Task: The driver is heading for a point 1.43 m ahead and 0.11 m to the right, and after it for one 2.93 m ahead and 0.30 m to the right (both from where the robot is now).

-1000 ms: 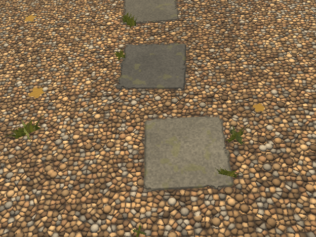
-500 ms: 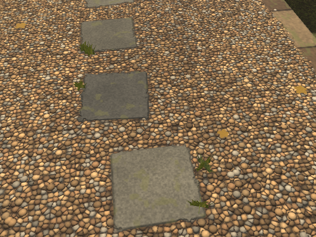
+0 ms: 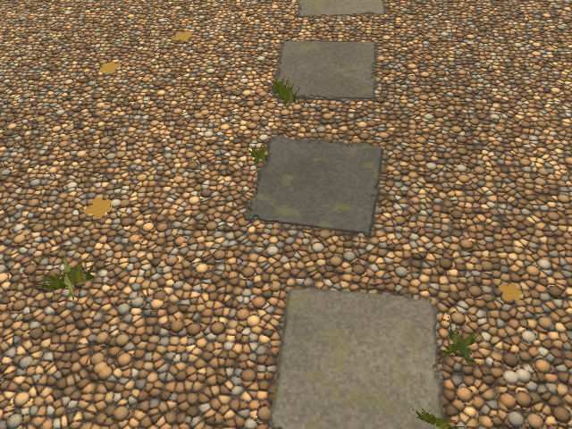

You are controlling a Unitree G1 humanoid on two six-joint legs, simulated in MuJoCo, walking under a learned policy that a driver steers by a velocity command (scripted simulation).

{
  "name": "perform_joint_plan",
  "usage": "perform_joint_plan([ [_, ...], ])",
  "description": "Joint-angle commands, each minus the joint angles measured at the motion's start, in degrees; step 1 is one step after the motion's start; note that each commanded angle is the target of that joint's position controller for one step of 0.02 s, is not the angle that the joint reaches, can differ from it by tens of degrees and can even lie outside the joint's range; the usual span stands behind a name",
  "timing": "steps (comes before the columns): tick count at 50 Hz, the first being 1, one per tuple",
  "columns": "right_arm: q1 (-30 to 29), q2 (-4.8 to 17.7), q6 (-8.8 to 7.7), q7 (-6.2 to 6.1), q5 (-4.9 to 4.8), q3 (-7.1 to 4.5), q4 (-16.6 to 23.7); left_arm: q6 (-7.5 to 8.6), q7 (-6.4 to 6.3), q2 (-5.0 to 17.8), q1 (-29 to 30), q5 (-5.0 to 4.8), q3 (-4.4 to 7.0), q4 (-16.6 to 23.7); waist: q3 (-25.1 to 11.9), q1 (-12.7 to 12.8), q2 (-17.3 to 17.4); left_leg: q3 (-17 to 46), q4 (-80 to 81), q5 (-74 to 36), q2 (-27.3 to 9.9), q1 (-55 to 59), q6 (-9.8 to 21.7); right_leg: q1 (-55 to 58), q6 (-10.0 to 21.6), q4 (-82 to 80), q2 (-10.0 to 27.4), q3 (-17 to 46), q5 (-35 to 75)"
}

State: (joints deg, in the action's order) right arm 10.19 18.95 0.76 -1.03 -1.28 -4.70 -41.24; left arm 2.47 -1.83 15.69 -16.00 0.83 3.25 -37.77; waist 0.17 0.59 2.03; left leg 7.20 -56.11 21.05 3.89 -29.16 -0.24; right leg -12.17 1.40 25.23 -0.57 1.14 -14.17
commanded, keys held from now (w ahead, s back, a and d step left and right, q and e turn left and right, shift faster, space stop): w+q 0.14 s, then w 0.02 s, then w+e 0.84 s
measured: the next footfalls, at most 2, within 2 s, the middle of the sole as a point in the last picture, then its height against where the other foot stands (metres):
left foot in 0.36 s outside the picture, level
right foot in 0.90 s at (326, 405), level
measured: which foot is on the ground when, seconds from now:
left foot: up 0.00-0.34, down 0.36-0.88, up 0.90-1.00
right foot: down 0.00-0.36, up 0.38-0.88, down 0.90-1.00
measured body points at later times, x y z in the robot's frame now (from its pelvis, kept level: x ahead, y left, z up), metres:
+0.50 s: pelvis +0.19 +0.10 +0.00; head +0.22 +0.11 +0.44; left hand +0.20 +0.38 -0.14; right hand +0.36 -0.15 -0.10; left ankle +0.21 +0.19 -0.74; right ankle +0.11 -0.08 -0.65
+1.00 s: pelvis +0.47 +0.06 -0.02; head +0.51 +0.05 +0.43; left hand +0.68 +0.29 -0.11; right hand +0.49 -0.23 -0.14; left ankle +0.34 +0.23 -0.63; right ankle +0.53 -0.01 -0.74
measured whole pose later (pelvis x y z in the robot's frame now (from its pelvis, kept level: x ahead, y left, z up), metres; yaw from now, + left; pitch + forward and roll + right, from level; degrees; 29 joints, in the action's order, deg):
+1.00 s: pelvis +0.47 +0.06 -0.02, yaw -13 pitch +1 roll +0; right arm 14.9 16.6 -5.6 0.1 -1.3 -2.7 -45.2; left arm 2.7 2.3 17.0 -10.3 -1.1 4.0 -37.1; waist 4.7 -0.3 -0.1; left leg 0.2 -70.8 25.2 -0.7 -16.6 0.5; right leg -23.7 6.9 33.3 -5.3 -2.0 -10.6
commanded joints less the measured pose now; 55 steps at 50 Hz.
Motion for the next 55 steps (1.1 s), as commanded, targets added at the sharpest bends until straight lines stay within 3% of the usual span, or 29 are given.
perform_joint_plan([
  [1,-2.7,4.5,-1.32,0.55,0.32,-1.34,3.4,2.47,-1.09,7.4,0.2,0.04,1.93,3.1,3.3,1.8,-8.7,0.3,-7.8,-7.3,-5.2,-16.4,-1.7,9.8,6.1,-16.7,15.0,14.4,-10.4],
  [3,-4.0,3.1,-1.78,0.80,-0.08,-0.95,4.2,3.02,-0.91,7.5,-2.4,0.31,2.12,1.7,3.4,2.9,-8.7,-0.7,-6.8,-11.0,-6.2,-18.4,-2.6,11.8,6.4,-17.2,14.8,10.5,-6.6],
  [7,-6.7,2.3,-1.89,1.30,-0.29,-0.63,6.0,2.97,-0.26,8.1,-3.8,-0.13,2.38,-0.1,4.2,4.2,-8.7,-2.0,1.7,-15.5,-7.4,-18.7,-4.0,13.4,7.6,-18.4,15.5,5.0,-1.2],
  [11,-10.9,-1.3,-2.91,2.17,0.16,1.29,7.4,2.53,0.75,8.8,-6.5,-1.65,2.27,-3.9,6.5,4.7,-7.7,-6.8,14.1,-16.3,-7.8,-11.8,-2.6,10.7,9.3,-18.8,15.4,2.6,4.5],
  [13,-12.6,-0.7,-3.55,2.67,-0.08,1.43,7.8,2.39,1.35,9.8,-7.5,-2.44,2.37,-5.2,7.4,4.9,-7.9,-9.0,19.3,-13.9,-6.6,-6.5,-1.2,9.7,9.8,-18.1,15.9,2.6,7.7],
  [15,-11.8,1.4,-3.71,3.51,-0.16,0.77,8.0,2.32,1.63,11.4,-7.4,-3.31,2.79,-6.3,6.6,3.1,-9.1,-8.6,23.2,-11.4,-5.5,0.7,0.9,9.3,9.2,-16.8,17.2,3.2,11.1],
  [17,-1.3,4.5,-3.84,3.08,-0.42,-1.00,5.3,2.20,1.65,12.1,-4.6,-3.66,2.54,-7.1,1.1,-4.3,-8.9,-9.7,27.9,-13.1,-3.2,16.4,3.4,6.7,6.7,-7.6,16.0,1.5,24.9],
  [18,8.3,8.0,-3.72,2.22,-0.21,-2.69,2.4,2.38,1.61,9.8,-4.6,-3.07,1.56,-7.3,-5.7,-8.8,-7.2,-8.0,27.2,-14.5,-4.8,30.6,5.0,1.6,4.3,4.7,12.5,-1.5,26.7],
  [19,18.8,13.2,-3.32,0.70,0.82,-3.90,1.1,2.45,1.90,4.5,-4.8,-0.92,-0.46,-5.1,-16.5,-11.6,3.9,7.5,26.8,-14.1,-19.2,47.9,7.9,-11.3,0.8,26.6,7.3,-4.1,2.9],
  [20,18.1,14.1,-3.61,0.96,2.12,-3.35,1.2,3.32,1.84,1.3,-10.3,-2.74,-1.08,-4.4,-22.7,-7.4,15.9,32.4,37.4,0.8,-28.5,53.3,14.7,-25.6,-0.8,41.8,-0.8,4.2,-21.2],
  [21,14.3,8.3,-4.33,1.68,1.79,-1.84,1.3,3.23,1.89,8.0,-7.5,-4.15,0.85,-5.4,-14.0,-8.0,7.6,28.5,40.7,5.6,-27.0,46.0,13.9,-30.9,-0.5,48.2,1.9,8.3,-18.0],
  [22,10.7,5.5,-4.84,2.05,0.88,-0.90,1.1,2.96,1.94,9.1,-4.5,-4.11,1.42,-4.4,-6.8,-6.1,7.0,19.6,41.8,4.0,-25.3,38.9,12.2,-32.5,0.5,47.8,4.6,6.7,-12.1],
  [23,6.3,3.1,-5.45,2.34,0.82,-0.22,1.4,2.52,1.30,8.1,-3.9,-3.45,1.61,-5.0,-3.5,-3.8,4.0,13.1,42.9,-2.0,-22.2,32.4,10.4,-29.6,0.2,45.4,7.1,5.9,-6.3],
  [24,3.5,1.3,-5.91,2.49,1.06,0.10,1.1,1.91,1.11,7.3,-3.9,-2.73,1.76,-5.4,-0.9,-2.2,4.9,6.9,44.6,-7.7,-19.5,27.9,9.2,-27.2,-0.2,42.8,8.3,5.8,-2.0],
  [26,2.1,0.1,-6.97,2.24,1.97,-0.02,0.1,0.75,1.52,4.8,-5.7,-3.01,1.52,-6.4,-0.2,-0.5,5.4,-0.2,46.4,-17.2,-17.3,24.1,8.4,-23.2,-0.6,42.6,9.1,5.4,2.9],
  [31,3.6,2.0,-7.85,1.37,2.25,-0.63,-2.6,-0.22,1.80,3.3,-0.1,-2.58,1.18,-3.6,4.2,-0.5,1.4,-9.2,48.9,-27.2,-17.4,23.6,9.7,-28.7,-1.7,33.1,8.2,6.3,10.9],
  [35,5.5,4.6,-7.09,0.59,1.65,-1.05,-3.7,0.23,3.61,2.1,8.3,-2.20,0.08,-0.1,6.7,-3.2,-0.5,-14.4,50.2,-29.4,-17.6,26.0,8.8,-28.1,-0.7,19.4,7.2,1.1,17.6],
  [39,9.3,6.2,-5.26,0.18,0.84,-1.40,-5.3,0.45,5.48,1.9,14.8,-2.35,-0.40,4.0,7.5,-4.8,-1.3,-17.8,46.1,-38.4,-19.6,34.3,8.0,-30.0,1.7,12.7,5.7,-3.0,14.6],
  [41,8.9,8.0,-4.28,-0.22,0.67,-1.74,-5.0,0.25,6.00,3.4,14.2,-2.38,0.30,5.3,4.5,-3.0,0.8,-19.5,40.1,-55.6,-19.6,36.8,7.1,-24.9,3.6,11.7,2.4,-6.3,10.1],
  [43,8.1,9.8,-3.26,-0.71,0.38,-2.17,-4.3,-0.33,5.88,6.5,7.5,-2.49,1.92,4.7,-0.9,1.6,3.4,-20.2,27.9,-71.0,-19.4,37.4,6.3,-14.9,6.3,12.5,-1.8,-8.7,4.3],
  [44,7.1,10.2,-3.07,-0.84,0.03,-2.16,-3.8,-0.58,5.29,9.4,0.0,-2.53,3.51,3.3,-5.0,6.0,3.1,-20.5,17.2,-69.6,-18.4,33.0,5.3,-3.5,8.3,9.8,-3.6,-8.2,4.9],
  [45,6.5,9.1,-3.58,-0.93,0.18,-1.59,-3.0,-1.25,4.10,12.8,-9.1,-2.43,5.29,1.2,-9.4,10.8,-0.4,-20.5,1.4,-54.9,-15.7,21.0,3.1,13.5,11.0,5.9,-1.3,-1.4,6.9],
  [46,12.9,-0.6,-5.02,0.31,2.60,1.34,0.0,-0.95,3.42,18.8,-7.6,-2.56,6.04,1.4,-13.5,2.7,-16.6,-16.6,-21.1,7.7,-3.5,-6.6,-0.8,34.2,21.7,3.6,14.7,30.1,1.7],
  [47,8.3,3.1,-7.63,1.26,0.83,1.21,1.1,0.09,3.56,15.0,-9.3,-2.01,4.88,3.1,-22.8,6.2,-10.8,-1.9,-28.5,13.4,-0.6,-13.3,-0.2,38.1,26.0,-6.2,20.0,48.5,-6.0],
  [48,1.5,6.1,-8.87,1.76,-1.35,0.38,3.3,0.91,3.66,11.9,-7.1,-1.48,4.00,2.7,-14.2,7.1,-7.0,-0.1,-26.2,7.5,-3.9,-17.5,1.2,32.2,21.8,-8.8,18.3,40.4,-3.4],
  [49,0.5,5.5,-9.45,1.57,-1.08,0.74,3.9,1.39,3.70,10.3,-3.3,-1.78,3.51,2.9,-7.7,4.0,-2.0,-0.5,-20.3,2.4,-6.5,-16.0,1.9,23.2,19.4,-9.0,15.8,33.0,2.0],
  [50,0.9,5.3,-9.40,1.18,0.29,0.59,3.1,1.55,3.68,8.7,0.5,-1.87,3.01,3.5,-4.2,1.3,0.4,-1.0,-15.0,0.2,-8.3,-12.7,1.4,15.4,17.7,-9.4,13.2,27.3,8.6],
  [52,3.2,5.8,-7.99,1.21,1.49,0.06,2.6,1.70,3.24,7.4,3.6,-0.95,2.42,4.7,-2.5,-1.7,-1.6,-1.0,-10.5,-2.5,-9.8,-6.4,-0.2,6.8,17.1,-11.6,10.5,22.2,16.1],
  [55,1.5,3.4,-6.49,0.97,2.45,0.84,3.4,1.87,2.24,9.2,2.5,-1.50,2.84,3.5,-0.7,-1.8,-2.3,-3.6,-1.9,-6.8,-9.5,-4.8,-3.5,-0.7,16.8,-12.9,8.3,16.5,22.3],
])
